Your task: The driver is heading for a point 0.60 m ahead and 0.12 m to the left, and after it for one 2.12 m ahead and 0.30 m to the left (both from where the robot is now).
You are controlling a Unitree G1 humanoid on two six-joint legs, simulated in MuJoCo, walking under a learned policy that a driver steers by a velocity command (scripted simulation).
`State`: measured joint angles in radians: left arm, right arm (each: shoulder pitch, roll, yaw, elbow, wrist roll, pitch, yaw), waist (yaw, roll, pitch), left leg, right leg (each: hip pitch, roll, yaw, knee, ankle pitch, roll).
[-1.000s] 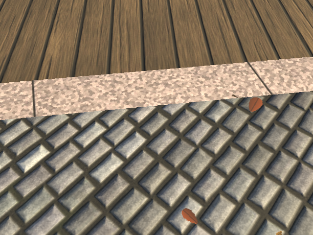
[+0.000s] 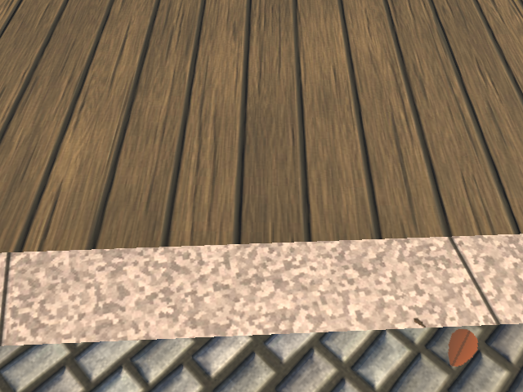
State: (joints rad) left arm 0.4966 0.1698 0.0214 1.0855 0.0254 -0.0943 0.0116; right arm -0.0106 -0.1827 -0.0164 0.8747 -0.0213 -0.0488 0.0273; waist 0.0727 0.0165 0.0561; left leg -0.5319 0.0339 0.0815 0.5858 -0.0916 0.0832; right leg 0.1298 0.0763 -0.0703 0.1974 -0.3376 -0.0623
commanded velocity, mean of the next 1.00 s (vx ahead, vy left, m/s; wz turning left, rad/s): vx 0.45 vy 0.00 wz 0.18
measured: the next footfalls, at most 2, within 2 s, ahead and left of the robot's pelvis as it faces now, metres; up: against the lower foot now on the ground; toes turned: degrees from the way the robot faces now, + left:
left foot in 0.04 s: +0.19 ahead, +0.09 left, +0.00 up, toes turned +4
right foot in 0.62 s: +0.49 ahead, -0.08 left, +0.00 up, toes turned -2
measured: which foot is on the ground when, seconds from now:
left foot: up 0.00-0.02, down 0.04-0.62, up 0.64-1.00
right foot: down 0.00-0.04, up 0.06-0.60, down 0.62-1.00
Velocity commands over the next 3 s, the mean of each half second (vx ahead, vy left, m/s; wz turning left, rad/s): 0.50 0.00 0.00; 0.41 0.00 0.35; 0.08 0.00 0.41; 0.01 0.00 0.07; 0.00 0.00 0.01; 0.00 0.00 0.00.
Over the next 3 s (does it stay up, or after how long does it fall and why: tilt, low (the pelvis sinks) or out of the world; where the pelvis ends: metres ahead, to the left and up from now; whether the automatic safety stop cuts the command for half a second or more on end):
stays up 0.58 0.00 0.01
